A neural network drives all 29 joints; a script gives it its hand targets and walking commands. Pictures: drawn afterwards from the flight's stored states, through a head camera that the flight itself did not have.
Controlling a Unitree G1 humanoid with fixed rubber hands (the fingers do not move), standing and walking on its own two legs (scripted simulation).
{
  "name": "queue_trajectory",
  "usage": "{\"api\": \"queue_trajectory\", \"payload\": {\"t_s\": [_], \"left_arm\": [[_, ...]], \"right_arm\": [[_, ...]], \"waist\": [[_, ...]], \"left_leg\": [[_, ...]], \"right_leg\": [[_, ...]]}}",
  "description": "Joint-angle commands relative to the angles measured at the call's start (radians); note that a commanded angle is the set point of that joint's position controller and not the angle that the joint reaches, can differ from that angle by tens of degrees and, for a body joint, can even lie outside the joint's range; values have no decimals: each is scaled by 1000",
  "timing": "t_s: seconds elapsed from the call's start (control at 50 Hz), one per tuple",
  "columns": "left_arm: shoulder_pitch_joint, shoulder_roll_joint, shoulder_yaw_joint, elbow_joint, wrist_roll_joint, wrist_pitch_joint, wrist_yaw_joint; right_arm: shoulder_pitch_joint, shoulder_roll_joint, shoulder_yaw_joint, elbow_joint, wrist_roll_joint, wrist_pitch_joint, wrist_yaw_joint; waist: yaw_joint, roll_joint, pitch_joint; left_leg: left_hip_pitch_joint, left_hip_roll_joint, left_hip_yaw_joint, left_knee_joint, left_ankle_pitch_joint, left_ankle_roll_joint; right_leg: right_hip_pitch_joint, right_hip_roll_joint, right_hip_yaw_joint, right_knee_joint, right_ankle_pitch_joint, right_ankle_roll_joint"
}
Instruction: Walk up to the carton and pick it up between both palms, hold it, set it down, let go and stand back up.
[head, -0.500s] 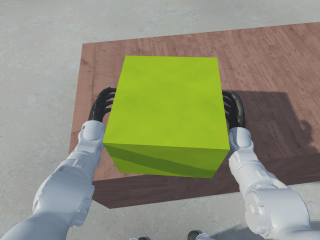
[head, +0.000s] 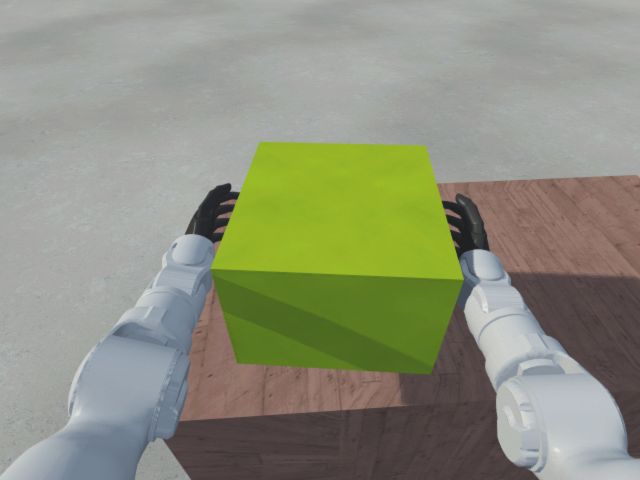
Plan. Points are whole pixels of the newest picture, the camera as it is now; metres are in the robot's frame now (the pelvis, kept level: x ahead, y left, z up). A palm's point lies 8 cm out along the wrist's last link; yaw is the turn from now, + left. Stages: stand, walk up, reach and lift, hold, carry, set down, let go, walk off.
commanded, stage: reach and lift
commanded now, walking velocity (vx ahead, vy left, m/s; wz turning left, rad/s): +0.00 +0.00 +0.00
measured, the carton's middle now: (337, 247) +0.45 -0.04 +0.08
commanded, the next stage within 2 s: hold in 1.88 s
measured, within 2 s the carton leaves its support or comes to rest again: neither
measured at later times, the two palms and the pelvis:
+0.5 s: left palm (190, 220) +0.41 +0.15 +0.17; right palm (471, 235) +0.38 -0.21 +0.15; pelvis +0.00 +0.00 +0.01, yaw +0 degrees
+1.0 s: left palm (183, 226) +0.39 +0.15 +0.19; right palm (478, 236) +0.36 -0.21 +0.16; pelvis -0.01 -0.01 +0.01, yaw +1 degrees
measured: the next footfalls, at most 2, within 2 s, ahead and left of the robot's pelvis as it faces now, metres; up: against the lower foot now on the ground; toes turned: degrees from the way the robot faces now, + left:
none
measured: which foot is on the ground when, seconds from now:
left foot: down 0.00-1.00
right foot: down 0.00-1.00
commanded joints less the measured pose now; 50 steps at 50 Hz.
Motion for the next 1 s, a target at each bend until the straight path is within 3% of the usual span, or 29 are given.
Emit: {"api": "queue_trajectory", "payload": {"t_s": [0.0,0.06,0.08,0.1,0.12,0.14,0.16,0.22,0.24,0.32,0.36,0.38,0.4,0.42,0.44,0.54,0.56,0.58,0.62,0.68,0.72,0.76,0.82,0.86,0.88,0.9,0.92,0.94,0.98], "left_arm": [[-710,-785,16,-500,73,-45,-120],[-769,-841,-70,-624,-2,-33,-107],[-761,-839,-26,-645,13,-33,-102],[-782,-843,-44,-747,8,-21,-83],[-715,-855,-30,-714,36,10,-77],[-647,-863,-12,-707,45,31,-79],[-640,-879,1,-675,45,56,-84],[-607,-864,49,-694,66,105,-94],[-595,-886,2,-750,43,125,-94],[-544,-842,52,-816,65,194,-91],[-571,-857,12,-865,48,231,-96],[-529,-874,40,-864,79,246,-96],[-533,-848,59,-807,97,278,-108],[-489,-874,57,-875,93,287,-101],[-554,-868,45,-870,76,290,-108],[-528,-877,22,-913,72,334,-92],[-514,-873,45,-858,88,345,-103],[-506,-875,63,-870,101,356,-105],[-543,-884,28,-926,76,363,-102],[-561,-865,57,-890,80,369,-108],[-537,-906,17,-960,64,374,-97],[-540,-883,60,-895,77,400,-104],[-571,-843,117,-827,94,399,-121],[-585,-866,72,-822,77,403,-117],[-613,-877,37,-887,55,396,-110],[-646,-884,45,-866,53,396,-108],[-629,-884,50,-888,57,391,-103],[-626,-884,41,-852,57,399,-105],[-607,-887,26,-908,50,391,-96]], "right_arm": [[-766,714,319,-300,77,5,192],[-815,746,363,-442,111,-2,190],[-840,751,385,-455,119,-5,198],[-818,756,413,-458,131,10,204],[-771,715,391,-420,134,18,205],[-800,716,425,-485,144,11,205],[-782,694,395,-458,137,27,197],[-785,639,359,-458,128,38,203],[-793,619,356,-516,144,34,201],[-787,626,408,-541,164,74,200],[-810,615,393,-588,168,81,207],[-806,608,393,-570,163,84,208],[-785,564,351,-506,152,106,211],[-807,592,405,-584,179,95,214],[-807,583,366,-558,166,99,211],[-895,592,419,-640,197,115,222],[-882,593,398,-621,177,117,218],[-832,580,390,-564,165,131,224],[-851,565,377,-574,178,131,228],[-902,603,387,-608,171,130,228],[-897,607,398,-633,182,130,229],[-906,561,344,-594,173,144,232],[-986,580,322,-596,145,143,230],[-975,578,321,-577,141,137,237],[-959,584,331,-601,155,136,236],[-985,565,309,-564,146,141,242],[-975,590,335,-587,160,133,248],[-983,579,320,-581,154,137,247],[-1009,613,365,-657,172,127,238]], "waist": [[46,-2,-236],[26,11,-404],[73,-1,-384],[89,29,-444],[72,56,-403],[103,26,-401],[72,15,-351],[75,6,-322],[40,33,-347],[92,-24,-347],[72,-1,-334],[85,0,-304],[68,-2,-251],[100,-3,-303],[74,5,-269],[124,-20,-327],[112,-50,-259],[121,-33,-263],[93,-9,-286],[114,-59,-299],[108,-36,-332],[95,-46,-257],[122,-103,-227],[104,-68,-243],[94,-35,-279],[97,-42,-246],[122,-38,-290],[104,-40,-260],[119,-43,-319]], "left_leg": [[510,-106,2,-188,357,-24],[604,-102,-7,-136,479,-59],[580,-102,-5,-138,493,-52],[633,-95,-12,-124,577,-63],[671,-93,-24,-120,609,-81],[670,-90,-8,-121,621,-72],[654,-90,-13,-123,611,-79],[679,-86,-11,-139,600,-73],[707,-85,-20,-126,645,-86],[726,-86,-1,-134,651,-67],[730,-84,-7,-141,636,-78],[732,-80,-13,-147,669,-75],[718,-76,-17,-171,599,-81],[729,-77,-8,-159,669,-70],[710,-81,-3,-171,604,-74],[704,-82,-5,-178,587,-62],[670,-80,3,-196,525,-53],[659,-77,8,-199,502,-49],[673,-75,1,-207,497,-65],[639,-83,18,-212,423,-35],[633,-80,12,-215,464,-45],[591,-76,7,-243,359,-38],[521,-84,25,-281,201,-3],[512,-65,13,-292,178,-21],[535,-67,11,-278,263,-29],[525,-58,7,-300,178,-27],[545,-59,12,-292,216,-22],[528,-65,8,-290,191,-28],[537,-72,11,-269,273,-23]], "right_leg": [[313,57,73,-105,211,-47],[299,68,59,-103,277,-47],[308,69,63,-105,277,-43],[285,79,50,-91,290,-43],[264,83,34,-101,283,-49],[284,84,39,-112,286,-45],[276,85,38,-115,277,-46],[291,80,42,-147,257,-47],[291,85,35,-136,297,-50],[343,82,45,-151,306,-38],[318,84,31,-150,271,-47],[327,87,32,-156,277,-50],[311,81,30,-177,210,-49],[347,87,32,-160,288,-51],[328,82,34,-167,222,-51],[329,92,22,-167,204,-48],[334,90,24,-171,182,-44],[346,86,45,-175,175,-57],[344,86,35,-170,189,-59],[363,84,41,-172,170,-51],[376,91,41,-156,206,-55],[357,79,47,-174,136,-57],[358,68,48,-189,23,-45],[363,73,37,-168,28,-50],[377,76,37,-157,108,-54],[341,75,38,-169,21,-55],[348,80,41,-163,56,-55],[337,81,33,-169,29,-57],[370,82,38,-157,105,-52]]}}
